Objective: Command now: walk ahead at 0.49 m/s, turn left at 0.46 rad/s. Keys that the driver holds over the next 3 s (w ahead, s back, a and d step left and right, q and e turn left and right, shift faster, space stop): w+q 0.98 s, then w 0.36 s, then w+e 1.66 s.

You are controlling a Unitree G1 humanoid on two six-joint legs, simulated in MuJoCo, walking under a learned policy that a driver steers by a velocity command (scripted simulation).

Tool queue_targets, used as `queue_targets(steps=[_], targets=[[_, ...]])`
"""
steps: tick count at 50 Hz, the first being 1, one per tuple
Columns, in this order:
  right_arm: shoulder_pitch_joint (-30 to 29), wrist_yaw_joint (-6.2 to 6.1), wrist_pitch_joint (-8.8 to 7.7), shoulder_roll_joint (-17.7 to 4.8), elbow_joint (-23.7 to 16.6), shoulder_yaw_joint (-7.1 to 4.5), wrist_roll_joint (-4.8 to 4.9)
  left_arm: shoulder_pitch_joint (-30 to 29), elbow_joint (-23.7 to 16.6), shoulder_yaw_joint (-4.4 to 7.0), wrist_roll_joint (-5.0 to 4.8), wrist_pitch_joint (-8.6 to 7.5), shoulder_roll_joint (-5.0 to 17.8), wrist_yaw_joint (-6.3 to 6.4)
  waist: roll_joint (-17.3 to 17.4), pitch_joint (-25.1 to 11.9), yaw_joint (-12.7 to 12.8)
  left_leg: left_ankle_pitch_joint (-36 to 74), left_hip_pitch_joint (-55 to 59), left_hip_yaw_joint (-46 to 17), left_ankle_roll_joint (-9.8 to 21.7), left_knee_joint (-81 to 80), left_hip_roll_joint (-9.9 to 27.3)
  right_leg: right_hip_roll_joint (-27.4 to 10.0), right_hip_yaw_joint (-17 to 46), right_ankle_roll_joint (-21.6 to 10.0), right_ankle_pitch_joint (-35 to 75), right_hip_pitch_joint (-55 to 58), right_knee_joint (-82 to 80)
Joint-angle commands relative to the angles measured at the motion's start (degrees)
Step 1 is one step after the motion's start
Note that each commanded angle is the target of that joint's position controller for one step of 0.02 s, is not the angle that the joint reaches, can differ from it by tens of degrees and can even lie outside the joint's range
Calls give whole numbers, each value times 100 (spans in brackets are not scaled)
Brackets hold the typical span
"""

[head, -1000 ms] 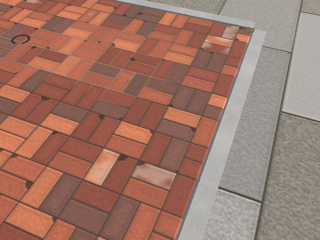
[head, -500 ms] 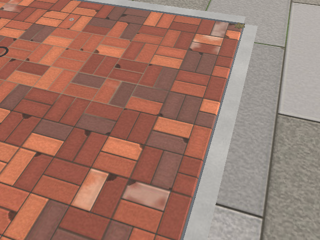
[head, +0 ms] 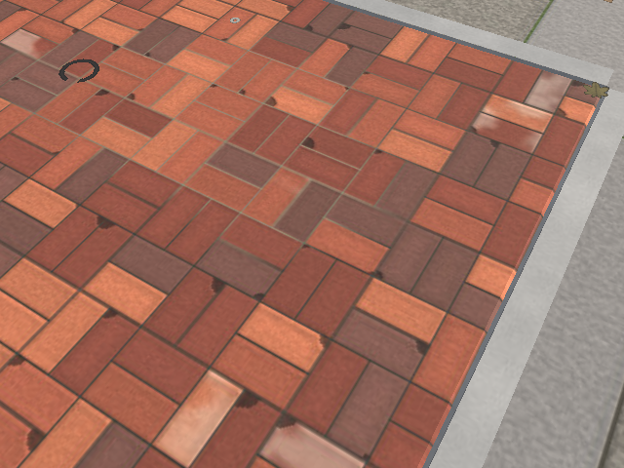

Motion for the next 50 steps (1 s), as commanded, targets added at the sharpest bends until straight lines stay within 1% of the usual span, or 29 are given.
queue_targets(steps=[1,2,3,4,5,6,7,8,9,11,14,17,22,24,25,26,27,28,29,30,31,32,33,34,36,39,42,46,50], targets=[[2208,-82,-62,-930,440,-336,-37,-381,-327,281,-2,26,1280,94,-676,-983,-1298,-137,2690,-263,514,-555,-200,-1654,13,268,7394,-1169,3279],[2797,-143,-32,-1285,527,-488,-69,-665,-527,278,-10,23,1220,30,-28,-1310,-1603,-666,3685,-1533,980,-803,774,-1093,-162,259,4380,-2332,5477],[2360,-157,15,-1582,381,-547,-58,-162,-796,196,40,-16,616,-54,1100,-1638,-741,455,4956,-4372,1817,-851,2203,-64,386,397,-749,-4516,7405],[2134,-143,40,-1497,392,-578,158,-464,-950,215,82,-72,902,-126,344,-1563,-835,-1115,4774,-4881,2104,-1722,2269,-282,1231,259,-237,-5356,7449],[1718,-171,42,-1192,291,-518,156,-913,-1100,244,47,-149,1095,-187,-44,-706,-659,-1799,3833,-4389,1804,-2233,2179,-610,1273,203,317,-5464,6870],[1449,-172,34,-882,275,-443,109,-1036,-1124,274,34,-170,1130,-211,-442,-141,-361,-1485,2896,-3962,1482,-2492,1958,-797,1188,200,553,-5151,6282],[1369,-186,-25,-755,268,-393,91,-1079,-1147,269,98,-87,1060,-202,-628,34,-143,-799,2326,-3572,1263,-2513,1682,-931,1199,289,583,-4795,5892],[1352,-206,-90,-766,251,-374,100,-965,-1133,233,181,48,928,-217,-619,36,-5,-384,1929,-3213,1146,-2539,1464,-1018,1180,394,591,-4441,5551],[1420,-198,-160,-831,276,-374,108,-949,-1151,208,218,162,819,-228,-536,8,51,68,1688,-2948,1076,-2531,1304,-1052,1097,470,611,-4251,5292],[1618,-194,-231,-1053,320,-421,123,-1198,-1312,190,222,267,752,-245,-306,-45,24,663,1501,-2586,966,-2529,1053,-1080,926,601,985,-4220,4755],[2099,-196,-206,-1061,386,-423,146,-2080,-1658,208,186,319,837,-265,20,16,-302,1004,1783,-2529,599,-2484,869,-1078,805,730,1855,-4660,3855],[2568,-218,-161,-1079,420,-431,145,-2660,-1869,199,161,346,867,-301,196,-148,-604,1338,2508,-2643,336,-2235,843,-959,830,739,2356,-5017,3303],[3003,-297,-120,-1130,398,-439,50,-3578,-2252,118,119,280,877,-362,350,-116,-909,1971,3430,-2961,433,-1795,953,-656,824,676,2119,-5271,2436],[2943,-336,-123,-1203,340,-461,18,-3626,-2352,105,81,215,927,-367,437,-138,-842,2234,3525,-3111,399,-1579,1054,-542,882,572,2000,-4892,1997],[2774,-359,-127,-1254,283,-477,18,-3432,-2330,119,63,185,991,-356,478,-171,-695,2350,3392,-3147,312,-1466,1073,-484,920,502,1911,-4416,1731],[2491,-359,-140,-1323,199,-493,23,-2985,-2220,157,42,155,1094,-321,509,-292,-432,2752,3081,-3095,167,-1200,1010,-359,907,398,1700,-3594,1461],[2333,-319,-176,-1384,151,-504,36,-2301,-2010,233,27,115,1268,-261,432,-628,-141,3210,2866,-3052,37,-587,852,-213,856,282,1621,-2597,1268],[2179,-247,-239,-1374,106,-500,101,-1424,-1809,321,68,35,1492,-176,161,-1118,315,2865,2344,-2797,-104,506,530,-543,1099,88,1800,-1282,1023],[2263,-215,-302,-938,-100,-388,180,-434,-1755,430,217,11,1924,-55,-507,-2059,575,768,1558,-2327,-181,2062,232,-2010,2468,-165,645,115,994],[2984,-234,-250,-628,-220,-333,318,-663,-1804,516,278,100,2255,-63,-1814,-2464,62,-2938,-68,-1702,-326,3373,-546,-3212,4994,-822,469,929,382],[2871,-291,-151,-1113,-52,-385,86,-989,-1835,488,167,163,1734,-106,-1003,-1781,-79,-2424,-545,-1634,-285,3849,69,-3008,5059,-828,-170,209,275],[2425,-239,-114,-1124,-61,-405,27,-1353,-1890,374,113,163,1224,-132,-411,-1031,-104,-1829,-506,-1540,-326,3742,267,-2697,4054,-691,18,-598,139],[2173,-191,-90,-1006,-109,-391,19,-1507,-1851,322,129,148,1019,-163,-198,-639,-157,-1541,-402,-1463,-381,3545,425,-2404,3262,-567,696,-1159,-37],[2059,-135,-36,-944,-142,-394,-30,-1463,-1783,306,126,118,985,-158,-393,-495,-210,-1452,-302,-1408,-422,3390,557,-2194,2723,-467,1176,-1461,-155],[2032,-37,92,-822,-205,-373,-73,-1273,-1602,307,61,15,975,-186,-670,-426,-310,-1363,-165,-1292,-466,3317,624,-1999,2028,-401,2076,-1757,-304],[1549,61,173,-710,-454,-337,-82,-1052,-1448,341,-7,-106,1000,-238,-658,-354,-325,-956,-617,-1235,-492,3219,731,-2019,1421,-458,2736,-1689,-510],[926,128,172,-658,-725,-293,-74,-864,-1315,345,19,-94,985,-244,-609,-199,-261,-355,-981,-1112,-555,2715,785,-1924,826,-440,3094,-1632,-613],[105,227,114,-505,-1022,-175,-47,-675,-1181,376,24,-73,1113,-231,-582,-42,-93,455,-627,-722,-504,1254,778,-1801,175,-299,3238,-1602,-610],[-466,259,113,-548,-1270,-144,-98,-273,-976,420,30,13,1289,-163,-536,105,75,-72,-371,-375,-292,357,690,-2045,-48,-248,3600,-1012,-432]])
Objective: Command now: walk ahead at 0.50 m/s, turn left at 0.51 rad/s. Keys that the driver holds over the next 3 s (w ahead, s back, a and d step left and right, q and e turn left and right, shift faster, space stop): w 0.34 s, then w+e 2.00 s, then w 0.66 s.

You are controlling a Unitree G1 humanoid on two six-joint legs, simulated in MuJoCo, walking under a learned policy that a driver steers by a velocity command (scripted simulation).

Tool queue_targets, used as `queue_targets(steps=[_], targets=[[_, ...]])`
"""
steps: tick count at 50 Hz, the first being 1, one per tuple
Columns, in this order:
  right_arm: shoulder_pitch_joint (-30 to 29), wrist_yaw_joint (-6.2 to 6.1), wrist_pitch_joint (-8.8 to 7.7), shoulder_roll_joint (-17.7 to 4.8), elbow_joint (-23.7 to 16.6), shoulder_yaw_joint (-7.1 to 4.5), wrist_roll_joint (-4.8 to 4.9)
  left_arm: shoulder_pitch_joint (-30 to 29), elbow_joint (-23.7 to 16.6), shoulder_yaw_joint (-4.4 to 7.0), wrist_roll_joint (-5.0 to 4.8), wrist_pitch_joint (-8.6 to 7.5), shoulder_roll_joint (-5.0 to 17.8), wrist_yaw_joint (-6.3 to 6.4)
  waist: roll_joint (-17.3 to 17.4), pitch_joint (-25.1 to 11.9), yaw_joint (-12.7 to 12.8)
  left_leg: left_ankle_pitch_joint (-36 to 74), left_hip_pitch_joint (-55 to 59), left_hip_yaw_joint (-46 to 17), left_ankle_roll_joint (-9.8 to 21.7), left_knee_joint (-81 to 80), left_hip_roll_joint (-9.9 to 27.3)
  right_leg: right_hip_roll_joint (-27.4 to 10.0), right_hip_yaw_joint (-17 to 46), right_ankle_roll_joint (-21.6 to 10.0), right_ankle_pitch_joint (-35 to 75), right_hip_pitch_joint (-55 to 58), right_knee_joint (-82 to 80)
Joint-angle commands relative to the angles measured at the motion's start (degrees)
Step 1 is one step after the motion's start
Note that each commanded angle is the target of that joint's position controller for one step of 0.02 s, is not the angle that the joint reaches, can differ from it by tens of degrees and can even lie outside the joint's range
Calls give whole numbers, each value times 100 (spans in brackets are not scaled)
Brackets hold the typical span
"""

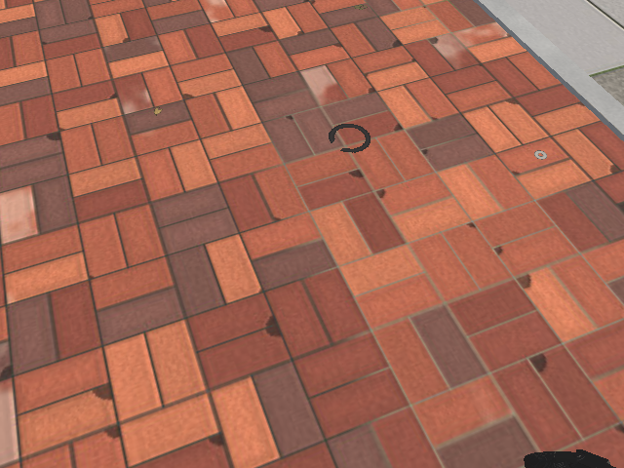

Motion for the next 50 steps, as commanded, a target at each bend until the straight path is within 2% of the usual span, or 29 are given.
queue_targets(steps=[1,3,4,5,6,7,8,9,10,12,13,15,18,23,28,31,32,33,34,35,36,37,38,39,40,41,44,47,50], targets=[[-556,-3,-76,-232,-536,-11,-48,176,-156,187,7,9,911,63,-656,253,-85,-487,344,309,206,-588,-184,-1614,422,-645,3369,-34,-136],[-188,-80,-102,-306,-426,-53,-87,269,-41,198,21,93,1058,82,-759,-30,-276,-1082,1092,470,423,-860,-564,-1651,250,-614,5099,176,719],[429,-123,-152,-398,-224,-110,-107,281,-10,191,16,140,1109,84,-738,-385,-541,-1122,1855,466,559,-1133,-778,-1621,147,-582,5519,109,1553],[1394,-193,-215,-554,128,-202,-163,245,-44,152,-10,164,1052,80,-516,-930,-952,-861,3225,293,715,-1478,-801,-1463,-13,-475,4944,-506,2733],[2169,-301,-235,-1064,261,-343,-262,348,-325,24,-106,136,624,28,299,-1769,-1155,-1675,5111,-1607,1132,-1617,689,-1162,-61,-278,2556,-2221,4567],[2265,-365,-172,-1465,256,-441,-8,413,-543,33,-130,125,534,-42,1164,-2323,-956,-1157,5905,-4324,1750,-2438,2058,-118,385,-42,-1365,-3813,6343],[2158,-432,-129,-1343,263,-433,87,-307,-643,154,-49,133,966,-20,258,-1758,-1088,-255,5518,-3573,1613,-2460,1818,-352,1167,-83,-886,-4354,6528],[1823,-469,-170,-1074,336,-364,113,-598,-716,93,-121,72,771,-42,159,-1043,-895,453,4753,-2678,1486,-2496,1566,-550,1272,-135,-468,-4365,6249],[1590,-460,-222,-797,391,-285,114,-505,-620,69,-115,59,671,-57,-78,-621,-610,910,3991,-2122,1204,-2659,1263,-728,1310,-153,-264,-4002,5667],[1285,-445,-327,-511,440,-179,137,-142,-414,60,64,242,557,-96,-12,-393,-221,1044,3158,-1488,922,-2979,850,-812,1334,-94,-127,-3296,5127],[1327,-430,-384,-470,476,-161,144,-76,-363,67,102,315,518,-129,18,-399,-183,1114,3019,-1393,928,-3104,768,-763,1283,-74,-54,-3163,5059],[1493,-414,-454,-558,621,-182,192,-244,-391,85,113,377,454,-189,38,-251,-148,995,2926,-1216,945,-3368,662,-758,1227,-21,269,-3345,4814],[1811,-413,-472,-594,806,-190,186,-935,-567,101,84,400,449,-207,46,78,-305,797,3093,-1031,881,-3644,621,-819,1212,68,946,-3984,4261],[2216,-450,-533,-524,1053,-135,116,-1668,-719,64,-5,356,368,-225,57,272,-543,1206,3575,-440,597,-3709,659,-547,1355,-68,1724,-4254,3333],[2516,-578,-540,-482,1317,-64,74,-2356,-976,-10,51,299,289,-272,26,452,-721,2277,4325,52,410,-3466,833,-269,954,-347,1657,-4218,2435],[2379,-663,-527,-689,1385,-74,44,-2055,-943,13,56,279,341,-239,234,141,-484,4720,4625,363,240,-2516,896,165,524,-660,929,-3380,2113],[2323,-693,-499,-786,1390,-96,27,-1645,-832,54,67,268,425,-213,321,-119,-292,5492,4685,437,205,-1838,919,360,432,-786,632,-2940,2072],[2254,-700,-453,-885,1367,-125,11,-961,-624,124,79,236,557,-191,355,-496,-7,5574,4560,494,193,-858,915,513,463,-929,512,-2219,1858],[2090,-694,-436,-949,1276,-135,51,-95,-370,233,149,195,763,-157,216,-935,439,4546,3771,630,124,460,805,375,863,-1167,700,-934,1443],[2087,-648,-497,-662,974,-53,147,567,-293,445,201,218,1440,-72,-631,-1551,601,1942,2115,828,-48,2614,247,-1043,2837,-1772,501,600,1340],[2181,-546,-560,-511,761,-70,167,206,-349,499,41,277,1625,-89,-1506,-1918,131,-2606,164,24,-212,4165,-918,-2086,5698,-2562,1325,1580,568],[1747,-505,-602,-663,680,-77,44,-96,-340,491,-131,309,1465,-114,-602,-1335,118,-2118,-378,-712,-127,4153,-393,-1867,5010,-2398,1037,1137,433],[1477,-470,-668,-642,560,-56,102,-410,-398,422,-117,324,1169,-100,-308,-685,0,-1661,-392,-637,-148,3764,-160,-1740,4354,-2201,1135,313,233],[1448,-468,-667,-605,559,-61,98,-621,-400,348,-87,328,881,-95,55,-230,-243,-1504,-146,-582,-185,3213,30,-1472,3879,-1932,1505,-426,50],[1426,-470,-570,-554,513,-54,14,-738,-391,303,-101,301,750,-72,59,-51,-416,-1503,128,-582,-287,2837,141,-1205,3513,-1773,1869,-933,-38],[1550,-452,-445,-463,526,-26,-56,-796,-402,280,-105,263,716,-61,-61,-99,-530,-1479,417,-547,-385,2569,188,-1010,3221,-1687,2053,-1213,-127],[1337,-419,-250,-352,357,1,-87,-589,-353,337,-119,141,956,-68,-277,-145,-549,-1183,459,-328,-606,1893,179,-715,2861,-1657,2523,-1523,-232],[522,-394,-231,-361,44,15,-62,-289,-322,358,-134,156,1002,-59,-429,1,-296,-423,147,-229,-753,877,172,-523,2827,-1442,2420,-1428,-278],[-67,-358,-251,-345,-155,53,-14,37,-302,383,-128,193,1037,-41,-562,-84,-9,157,75,-246,-763,77,43,-469,2922,-1249,2540,-991,-73]])
Over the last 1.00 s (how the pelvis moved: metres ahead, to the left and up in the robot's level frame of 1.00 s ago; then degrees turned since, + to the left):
0.52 0.05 0.02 35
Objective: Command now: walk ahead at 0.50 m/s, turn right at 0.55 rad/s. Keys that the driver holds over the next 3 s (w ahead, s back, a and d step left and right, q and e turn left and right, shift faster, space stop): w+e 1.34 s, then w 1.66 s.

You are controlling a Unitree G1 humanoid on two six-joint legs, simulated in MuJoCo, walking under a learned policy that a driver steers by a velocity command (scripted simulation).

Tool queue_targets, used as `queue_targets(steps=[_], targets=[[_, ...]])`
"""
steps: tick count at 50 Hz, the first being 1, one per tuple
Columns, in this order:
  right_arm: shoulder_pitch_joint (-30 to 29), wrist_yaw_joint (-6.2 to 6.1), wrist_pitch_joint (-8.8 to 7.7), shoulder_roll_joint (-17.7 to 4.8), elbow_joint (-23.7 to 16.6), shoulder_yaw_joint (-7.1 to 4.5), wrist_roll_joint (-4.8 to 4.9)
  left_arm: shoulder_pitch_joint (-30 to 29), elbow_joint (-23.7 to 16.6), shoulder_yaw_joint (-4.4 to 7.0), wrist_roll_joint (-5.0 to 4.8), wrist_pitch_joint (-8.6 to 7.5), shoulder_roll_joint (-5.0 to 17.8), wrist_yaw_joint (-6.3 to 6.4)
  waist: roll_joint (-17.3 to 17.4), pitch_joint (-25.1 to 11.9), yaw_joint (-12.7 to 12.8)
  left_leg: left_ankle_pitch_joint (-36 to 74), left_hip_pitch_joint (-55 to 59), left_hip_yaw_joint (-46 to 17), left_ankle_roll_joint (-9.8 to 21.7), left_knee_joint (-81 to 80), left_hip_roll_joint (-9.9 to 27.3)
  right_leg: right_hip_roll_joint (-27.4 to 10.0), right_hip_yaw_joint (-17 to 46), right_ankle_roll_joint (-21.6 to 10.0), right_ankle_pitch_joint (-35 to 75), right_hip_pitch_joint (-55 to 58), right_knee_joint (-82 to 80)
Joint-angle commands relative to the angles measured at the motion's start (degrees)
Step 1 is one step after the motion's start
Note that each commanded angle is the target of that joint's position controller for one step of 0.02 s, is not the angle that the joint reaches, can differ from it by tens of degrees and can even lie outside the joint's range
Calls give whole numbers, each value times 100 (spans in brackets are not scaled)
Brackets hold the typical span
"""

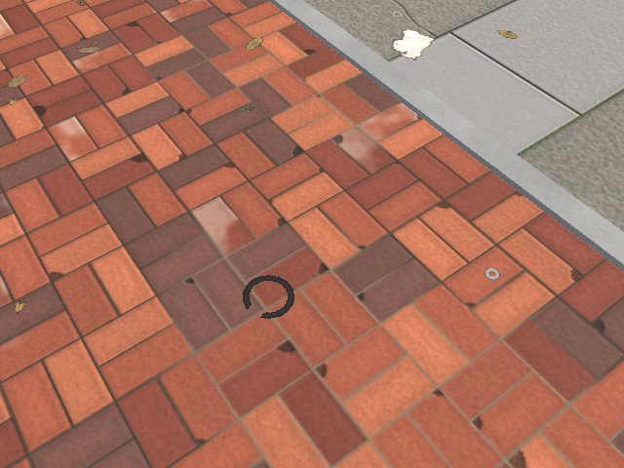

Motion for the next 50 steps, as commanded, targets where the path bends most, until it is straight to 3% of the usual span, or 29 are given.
queue_targets(steps=[1,5,7,8,9,10,11,12,13,14,15,17,20,25,30,32,34,35,36,37,38,39,40,41,43,45,50], targets=[[-632,29,-61,-363,-524,-41,44,384,-270,215,13,-44,898,47,-522,-66,172,548,133,323,-51,-645,-330,-1313,1147,-566,2103,-10,-343],[-992,30,-148,-488,-741,-27,94,466,-352,242,107,-24,996,110,-592,-86,244,322,391,205,78,-1334,-524,-1512,1535,-487,2489,429,91],[-493,1,-202,-664,-641,-81,115,115,-485,271,128,-36,1106,140,-664,-170,-71,-64,1320,142,226,-1781,-651,-1546,1687,-291,2653,193,409],[60,-45,-239,-788,-475,-139,118,-44,-537,278,127,-60,1155,121,-623,-389,-327,-248,2123,199,325,-1969,-795,-1421,1685,-180,3001,14,889],[784,-115,-318,-975,-302,-218,69,-105,-544,250,75,-105,1077,67,-284,-789,-708,-176,3207,43,498,-2324,-586,-1054,1408,-35,2877,-311,1919],[1713,-225,-351,-1411,-278,-320,-61,-46,-722,120,3,-161,634,23,398,-1694,-1010,-1414,4517,-1270,798,-2505,771,-702,882,104,1426,-951,3499],[1572,-239,-252,-1832,-313,-429,-99,612,-898,54,-121,-133,318,27,1710,-2030,-544,-1859,5412,-3821,1405,-3186,1971,110,217,240,-2116,-2650,4740],[1271,-204,-181,-1347,-342,-386,-11,567,-685,92,84,-25,773,87,828,-1424,-413,-2434,4832,-3922,1458,-3195,1861,-479,184,195,-1791,-3160,5315],[960,-181,-173,-838,-417,-269,41,165,-669,113,136,9,822,38,174,-778,-424,-2187,4131,-2980,1335,-3270,1563,-685,138,223,-1214,-3124,5294],[786,-158,-183,-629,-388,-212,38,-68,-710,94,137,26,709,-13,19,-430,-361,-1369,3630,-2158,1220,-3416,1265,-853,67,289,-881,-3000,5094],[805,-167,-211,-577,-333,-193,45,-178,-736,94,192,74,656,-67,257,-299,-320,-782,3371,-1569,1111,-3511,1040,-985,2,347,-764,-2899,4940],[954,-147,-306,-579,-192,-198,106,-175,-759,78,233,199,574,-158,525,-264,-238,157,3147,-863,1052,-3622,823,-1047,-107,433,-605,-2757,4904],[1137,-102,-409,-639,-64,-247,170,-599,-952,46,226,271,485,-240,435,-218,-220,752,3238,-301,1154,-3823,866,-1143,-151,507,-205,-3155,4835],[1384,-89,-382,-649,141,-280,145,-1502,-1279,-44,206,262,331,-326,353,39,-354,1188,3396,599,1125,-3949,717,-1219,-398,594,711,-3513,3765],[1685,-133,-327,-837,331,-343,145,-2327,-1589,-138,226,221,240,-425,344,248,-561,1474,3725,1137,990,-3828,846,-1181,-915,352,833,-3047,2344],[1816,-164,-252,-918,426,-364,136,-2424,-1661,-128,259,222,284,-410,343,250,-571,2174,4052,1321,920,-3509,924,-1037,-1117,176,395,-2856,2027],[1851,-202,-169,-1096,493,-397,123,-2126,-1611,-77,293,219,366,-349,451,-20,-391,4023,4275,1570,839,-2614,948,-657,-1350,-58,-240,-2225,1824],[1857,-213,-115,-1180,507,-410,127,-1615,-1474,-17,306,188,457,-306,440,-347,-162,4600,4275,1657,821,-1749,933,-412,-1384,-208,-430,-1631,1657],[1795,-216,-72,-1189,461,-400,152,-667,-1165,82,349,132,596,-235,211,-891,268,4173,3772,1799,697,-448,814,-236,-1290,-389,-210,-386,1214],[1865,-195,-78,-936,257,-327,109,186,-965,248,377,116,1088,-129,-458,-1565,540,1926,2461,1797,523,1273,652,-1309,183,-669,-987,1132,1016],[1814,-82,-121,-479,-224,-249,156,-134,-1133,392,190,167,1728,-74,-1830,-2017,137,-2476,-16,1300,154,3254,-637,-2816,3538,-1512,-999,2571,198],[1097,-70,-170,-952,-349,-322,81,88,-1172,398,97,235,1598,-27,-769,-1798,535,-2143,-698,306,181,3476,-490,-2785,3479,-1515,-193,2459,-112],[871,-50,-233,-801,-414,-274,171,-134,-1043,329,82,223,1350,34,-514,-1078,329,-1598,-793,219,237,3221,-208,-2649,2553,-1420,577,1849,-26],[1005,-69,-273,-729,-320,-241,178,-324,-972,242,66,184,1036,51,-161,-550,15,-1322,-384,226,241,2567,-10,-2364,1973,-1176,1452,943,-83],[1231,-60,-98,-684,-234,-232,7,-726,-1015,148,44,92,788,66,-160,-370,-395,-1325,363,174,155,1973,120,-1838,1290,-932,2064,39,-240],[1295,-19,70,-623,-232,-236,-52,-646,-979,137,16,-17,788,24,-223,-428,-475,-1253,531,262,67,1681,56,-1659,1127,-964,2312,-228,-356],[220,10,131,-525,-569,-211,-16,-75,-785,183,23,-57,917,11,-351,-31,-164,-161,-107,307,-73,457,-11,-1450,1198,-807,1627,-248,-637]])
Over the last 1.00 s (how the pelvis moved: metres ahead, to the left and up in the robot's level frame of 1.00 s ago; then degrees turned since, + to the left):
0.54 0.01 0.01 -13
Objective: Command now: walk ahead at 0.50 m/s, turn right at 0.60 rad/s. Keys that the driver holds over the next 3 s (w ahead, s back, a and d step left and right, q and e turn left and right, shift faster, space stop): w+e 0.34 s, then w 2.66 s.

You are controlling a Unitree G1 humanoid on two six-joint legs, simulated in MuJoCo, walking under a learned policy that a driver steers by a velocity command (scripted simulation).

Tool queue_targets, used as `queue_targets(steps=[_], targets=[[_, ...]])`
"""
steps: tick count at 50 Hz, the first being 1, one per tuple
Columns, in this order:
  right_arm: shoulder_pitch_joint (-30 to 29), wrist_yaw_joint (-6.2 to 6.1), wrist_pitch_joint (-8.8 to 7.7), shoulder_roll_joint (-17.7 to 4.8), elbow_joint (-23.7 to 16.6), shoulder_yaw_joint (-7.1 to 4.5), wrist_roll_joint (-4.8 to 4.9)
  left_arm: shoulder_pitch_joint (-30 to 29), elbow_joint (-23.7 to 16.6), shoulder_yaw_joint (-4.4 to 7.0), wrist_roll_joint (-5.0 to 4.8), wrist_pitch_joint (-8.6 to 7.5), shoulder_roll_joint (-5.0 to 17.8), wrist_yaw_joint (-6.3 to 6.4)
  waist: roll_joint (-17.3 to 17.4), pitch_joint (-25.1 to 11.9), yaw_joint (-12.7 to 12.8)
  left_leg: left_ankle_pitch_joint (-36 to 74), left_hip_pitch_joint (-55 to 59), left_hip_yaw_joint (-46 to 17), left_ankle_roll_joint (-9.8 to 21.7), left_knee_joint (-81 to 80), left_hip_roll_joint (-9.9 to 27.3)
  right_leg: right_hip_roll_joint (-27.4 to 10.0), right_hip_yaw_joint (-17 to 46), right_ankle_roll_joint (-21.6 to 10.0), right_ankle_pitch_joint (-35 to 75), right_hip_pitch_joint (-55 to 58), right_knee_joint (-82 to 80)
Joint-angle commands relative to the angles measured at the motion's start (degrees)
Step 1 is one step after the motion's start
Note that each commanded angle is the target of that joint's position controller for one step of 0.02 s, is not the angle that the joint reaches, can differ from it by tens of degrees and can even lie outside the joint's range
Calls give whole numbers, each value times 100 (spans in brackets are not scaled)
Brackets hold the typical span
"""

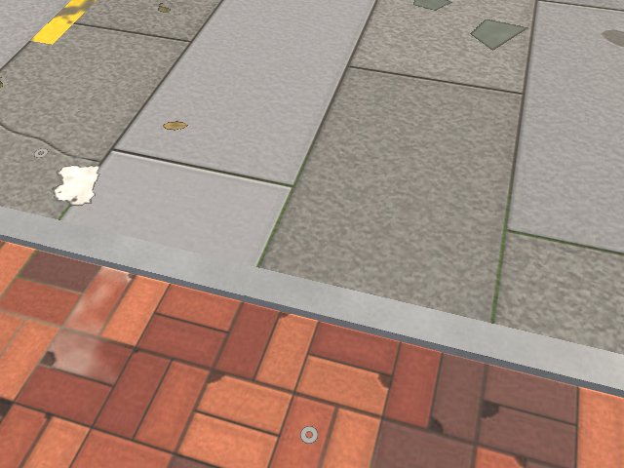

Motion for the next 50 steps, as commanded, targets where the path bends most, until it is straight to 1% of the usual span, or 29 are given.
queue_targets(steps=[1,6,8,10,11,12,13,14,15,16,17,18,19,21,24,29,33,35,36,37,38,39,40,41,42,43,44,47,50], targets=[[-321,8,-8,-409,-402,-98,9,191,-289,218,-17,-120,857,22,-420,-31,22,725,-280,114,-69,-648,-132,-1449,1432,-687,1517,105,-724],[-1200,56,-91,-394,-691,-36,66,717,-154,236,26,-119,919,83,-491,4,364,1121,-341,96,3,-1641,-423,-1491,1662,-587,2122,723,-326],[-1380,62,-141,-431,-799,-23,97,775,-142,247,56,-108,973,124,-549,18,391,1018,-125,70,83,-1974,-545,-1562,1821,-525,2432,864,-119],[-1087,37,-185,-536,-763,-49,115,563,-186,264,67,-103,1058,163,-636,-14,179,761,622,18,212,-2392,-669,-1588,1952,-336,2635,722,107],[-679,-4,-208,-622,-648,-86,127,354,-230,272,72,-110,1110,158,-673,-123,-37,511,1360,63,306,-2570,-806,-1519,1932,-203,3043,474,389],[-30,-70,-248,-756,-447,-153,124,231,-242,271,60,-134,1144,124,-564,-428,-337,409,2299,160,412,-2792,-953,-1313,1842,-71,3475,282,1055],[756,-149,-328,-980,-290,-235,63,167,-253,235,5,-179,1029,66,-224,-928,-740,376,3562,-183,611,-3040,-532,-928,1531,81,3061,-230,2252],[1565,-257,-343,-1457,-312,-344,-83,366,-456,97,-132,-222,501,48,582,-1878,-916,-1001,5053,-1942,964,-3293,1045,-454,939,267,934,-1276,4011],[1283,-236,-262,-1642,-323,-394,-22,746,-609,81,-79,-193,522,62,1698,-2155,-475,-1132,5316,-4354,1476,-4042,1913,82,480,321,-2090,-2481,4990],[847,-203,-208,-1126,-388,-319,42,648,-372,117,97,-89,805,105,659,-1263,-307,-1587,4509,-3924,1500,-4026,1767,-486,490,312,-1662,-2854,5455],[592,-178,-207,-681,-400,-212,86,265,-345,114,142,-53,786,42,32,-647,-322,-1373,3801,-3008,1418,-4113,1460,-676,395,339,-1214,-2774,5343],[472,-157,-223,-483,-334,-151,76,97,-362,90,145,-31,639,-11,-22,-306,-235,-749,3282,-2261,1275,-4299,1129,-831,339,367,-974,-2627,5029],[528,-157,-273,-453,-217,-131,86,5,-400,78,203,12,565,-62,258,-177,-177,-194,3009,-1753,1209,-4392,910,-937,318,404,-899,-2515,4808],[698,-96,-401,-486,-39,-140,128,77,-350,41,219,99,455,-134,445,-209,-106,880,2811,-1172,1220,-4468,719,-889,263,448,-786,-2303,4707],[876,-18,-526,-541,165,-164,172,-342,-476,-3,216,109,376,-185,399,-157,-94,1437,2927,-682,1344,-4689,709,-891,323,509,-385,-2661,4289],[1102,14,-488,-577,438,-171,205,-1505,-798,-181,208,31,165,-284,367,26,-281,1713,2848,166,1229,-4847,402,-1045,-241,636,597,-2443,2507],[1550,2,-422,-780,717,-217,211,-2013,-925,-226,196,-2,224,-262,392,86,-417,2046,3177,147,1170,-4661,618,-1044,-625,495,448,-1978,1671],[1618,-20,-354,-876,825,-237,199,-1919,-898,-202,221,-36,303,-204,394,52,-334,2687,3461,148,1128,-4278,723,-919,-729,333,60,-1673,1375],[1608,-32,-322,-893,871,-233,213,-1550,-769,-172,249,-74,334,-166,331,-126,-136,3406,3515,279,1061,-3725,649,-762,-802,233,18,-1127,1077],[1661,-39,-295,-799,915,-194,230,-774,-473,-102,308,-137,448,-114,100,-562,183,3722,3318,525,949,-2718,403,-632,-811,96,88,-89,762],[1571,-41,-305,-608,753,-116,241,228,-236,19,408,-181,803,-38,-340,-1252,603,2513,2446,717,801,-1289,168,-1513,175,-172,-455,1285,637],[1925,13,-317,23,448,30,320,609,-198,170,402,-156,1449,49,-1722,-1853,462,-1147,397,956,534,713,-789,-3236,2912,-847,-828,2762,69],[1634,-65,-258,-662,526,-156,176,529,-170,193,121,-92,1324,80,-1157,-1724,548,-1669,-175,200,596,1397,-772,-3235,3400,-986,-535,2437,-215],[1281,-51,-267,-675,441,-179,190,109,-157,103,79,-99,999,84,-834,-963,322,-1229,-377,17,665,1427,-483,-2917,2462,-855,-84,1891,-184],[1129,-22,-300,-528,434,-134,222,-171,-140,21,90,-145,678,59,-631,-593,154,-863,-190,3,667,1099,-317,-2633,1859,-696,479,1243,-344],[1127,-6,-264,-460,491,-133,203,-362,-123,-26,92,-187,510,53,-611,-390,-27,-690,91,28,631,786,-198,-2368,1415,-497,751,806,-512],[1255,20,-190,-411,566,-124,126,-464,-77,-66,76,-220,376,61,-688,-301,-190,-594,385,43,563,604,-148,-2175,1098,-386,996,455,-654],[1177,108,-59,-261,597,-121,62,-276,118,-40,28,-331,435,57,-583,-239,-312,-262,464,158,429,378,-170,-2057,734,-476,1391,239,-965],[451,135,-34,-228,393,-111,52,-39,317,-14,10,-348,475,54,-507,71,-211,353,-26,217,294,-191,-44,-2001,506,-526,1226,261,-1263]])
Over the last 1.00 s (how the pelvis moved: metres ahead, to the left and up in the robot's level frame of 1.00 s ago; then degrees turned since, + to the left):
0.48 -0.11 0.00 -36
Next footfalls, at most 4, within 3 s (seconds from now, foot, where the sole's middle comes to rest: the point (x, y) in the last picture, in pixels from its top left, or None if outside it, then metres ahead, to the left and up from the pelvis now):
0.26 left None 0.34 0.12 -0.78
0.76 right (423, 451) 0.50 -0.16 -0.78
1.28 left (374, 310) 0.84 -0.07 -0.78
1.84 right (472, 239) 1.07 -0.34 -0.78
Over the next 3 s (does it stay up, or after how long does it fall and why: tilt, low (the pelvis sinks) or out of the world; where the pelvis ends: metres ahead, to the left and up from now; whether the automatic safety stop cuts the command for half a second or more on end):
stays up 1.54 -0.41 -0.02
